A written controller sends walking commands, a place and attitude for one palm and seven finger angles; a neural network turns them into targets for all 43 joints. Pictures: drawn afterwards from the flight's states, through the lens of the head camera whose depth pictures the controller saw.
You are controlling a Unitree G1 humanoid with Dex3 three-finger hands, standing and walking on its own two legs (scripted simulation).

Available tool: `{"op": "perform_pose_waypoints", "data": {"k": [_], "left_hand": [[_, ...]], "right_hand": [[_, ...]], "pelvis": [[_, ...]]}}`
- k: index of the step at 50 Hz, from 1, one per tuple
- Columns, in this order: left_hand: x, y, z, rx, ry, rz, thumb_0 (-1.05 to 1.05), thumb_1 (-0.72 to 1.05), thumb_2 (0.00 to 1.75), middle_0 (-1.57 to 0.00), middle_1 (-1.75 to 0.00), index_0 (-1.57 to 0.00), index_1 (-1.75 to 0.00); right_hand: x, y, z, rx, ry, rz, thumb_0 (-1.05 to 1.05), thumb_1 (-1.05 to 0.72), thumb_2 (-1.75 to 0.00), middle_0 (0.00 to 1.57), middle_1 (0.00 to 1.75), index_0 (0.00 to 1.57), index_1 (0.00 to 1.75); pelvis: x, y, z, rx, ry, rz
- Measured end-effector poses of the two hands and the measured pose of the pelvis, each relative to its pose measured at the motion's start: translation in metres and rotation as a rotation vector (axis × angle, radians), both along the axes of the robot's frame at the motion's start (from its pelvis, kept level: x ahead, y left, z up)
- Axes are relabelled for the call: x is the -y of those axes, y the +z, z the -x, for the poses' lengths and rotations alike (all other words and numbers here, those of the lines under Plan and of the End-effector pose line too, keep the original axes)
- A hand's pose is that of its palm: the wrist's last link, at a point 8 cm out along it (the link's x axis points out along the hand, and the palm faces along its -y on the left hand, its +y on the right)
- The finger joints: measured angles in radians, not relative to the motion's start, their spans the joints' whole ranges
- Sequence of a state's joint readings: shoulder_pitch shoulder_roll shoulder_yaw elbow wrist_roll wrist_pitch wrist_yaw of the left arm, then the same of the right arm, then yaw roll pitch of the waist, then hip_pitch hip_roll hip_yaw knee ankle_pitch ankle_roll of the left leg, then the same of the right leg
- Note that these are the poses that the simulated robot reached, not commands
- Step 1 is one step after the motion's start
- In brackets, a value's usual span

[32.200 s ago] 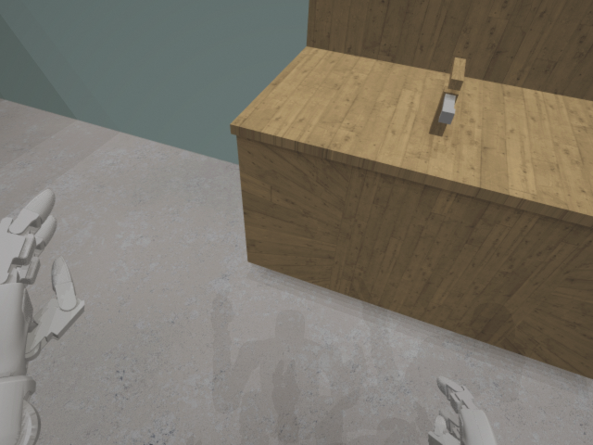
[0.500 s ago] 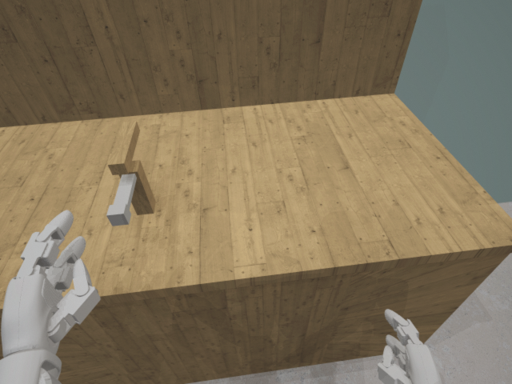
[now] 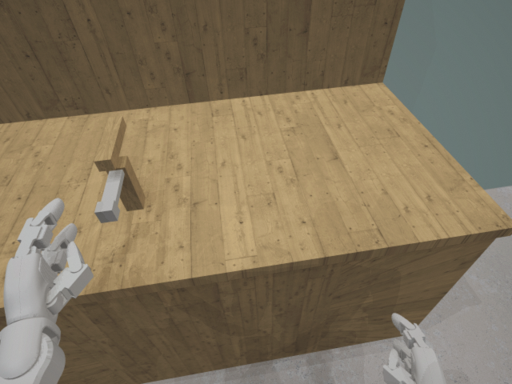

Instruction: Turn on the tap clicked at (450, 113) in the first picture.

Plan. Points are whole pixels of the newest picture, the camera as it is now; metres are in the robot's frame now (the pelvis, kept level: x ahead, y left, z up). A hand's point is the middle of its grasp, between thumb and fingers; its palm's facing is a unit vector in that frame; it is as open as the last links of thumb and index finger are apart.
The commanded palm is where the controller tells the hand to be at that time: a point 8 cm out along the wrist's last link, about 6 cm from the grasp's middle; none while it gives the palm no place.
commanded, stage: reach beside the lever's end, fingers flat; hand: left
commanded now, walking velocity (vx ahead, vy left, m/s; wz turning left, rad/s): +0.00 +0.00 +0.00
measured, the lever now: (107, 211) +0.35 +0.30 +0.08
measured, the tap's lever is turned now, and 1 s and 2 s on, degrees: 0 0 0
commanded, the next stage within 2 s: push the lever round in 1.70 s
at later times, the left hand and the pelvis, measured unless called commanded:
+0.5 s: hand (86, 252) +0.26 +0.27 +0.11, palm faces +0.44 -0.89 -0.09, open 7.6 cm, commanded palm +0.21 +0.31 +0.11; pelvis +0.00 +0.03 +0.00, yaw -1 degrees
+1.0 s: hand (91, 232) +0.30 +0.29 +0.10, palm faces +0.46 -0.89 -0.09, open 7.7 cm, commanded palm +0.26 +0.34 +0.09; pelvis +0.00 +0.03 +0.00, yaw -1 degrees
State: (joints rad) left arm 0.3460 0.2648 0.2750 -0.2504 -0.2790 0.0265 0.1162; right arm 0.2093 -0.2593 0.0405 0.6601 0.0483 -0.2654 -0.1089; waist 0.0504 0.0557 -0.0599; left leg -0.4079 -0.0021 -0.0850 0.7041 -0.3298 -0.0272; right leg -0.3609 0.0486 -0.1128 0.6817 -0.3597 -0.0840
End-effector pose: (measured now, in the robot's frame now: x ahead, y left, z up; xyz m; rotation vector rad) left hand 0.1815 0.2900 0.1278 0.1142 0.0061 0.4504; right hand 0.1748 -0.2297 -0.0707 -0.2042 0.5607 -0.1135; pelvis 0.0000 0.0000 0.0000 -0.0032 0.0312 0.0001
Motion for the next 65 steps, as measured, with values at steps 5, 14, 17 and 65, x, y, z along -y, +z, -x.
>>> {"op": "perform_pose_waypoints", "data": {"k": [5,14,17,65], "left_hand": [[-0.008,-0.001,-0.007,0.008,0.022,-0.009,0.01,0.9,0.9,-0.2,-0.3,-0.2,-0.29],[-0.02,-0.006,-0.013,0.014,0.024,0.003,0.01,0.9,0.9,-0.19,-0.28,-0.19,-0.27],[-0.018,-0.009,-0.017,0.017,0.011,0.008,0.01,0.9,0.9,-0.19,-0.27,-0.19,-0.26],[-0.065,-0.037,-0.09,0.008,0.052,0.025,0.01,0.9,0.9,-0.15,-0.16,-0.15,-0.15]], "right_hand": [[-0.002,0.0,0.002,-0.014,-0.005,0.004,0.01,-0.91,-0.9,0.21,0.3,0.2,0.3],[-0.013,0.001,0.0,-0.026,0.001,0.011,0.01,-0.91,-0.9,0.21,0.3,0.2,0.3],[-0.018,0.001,-0.002,-0.023,0.009,0.012,0.01,-0.91,-0.9,0.21,0.3,0.2,0.3],[-0.003,-0.018,0.034,-0.214,-0.072,0.057,0.01,-0.91,-0.9,0.21,0.3,0.2,0.3]], "pelvis": [[-0.005,0.001,-0.002,-0.008,-0.006,0.0],[-0.016,0.002,-0.005,-0.009,-0.006,0.005],[-0.02,0.002,-0.005,-0.009,-0.006,0.005],[-0.026,-0.001,-0.001,-0.064,-0.019,0.016]]}}
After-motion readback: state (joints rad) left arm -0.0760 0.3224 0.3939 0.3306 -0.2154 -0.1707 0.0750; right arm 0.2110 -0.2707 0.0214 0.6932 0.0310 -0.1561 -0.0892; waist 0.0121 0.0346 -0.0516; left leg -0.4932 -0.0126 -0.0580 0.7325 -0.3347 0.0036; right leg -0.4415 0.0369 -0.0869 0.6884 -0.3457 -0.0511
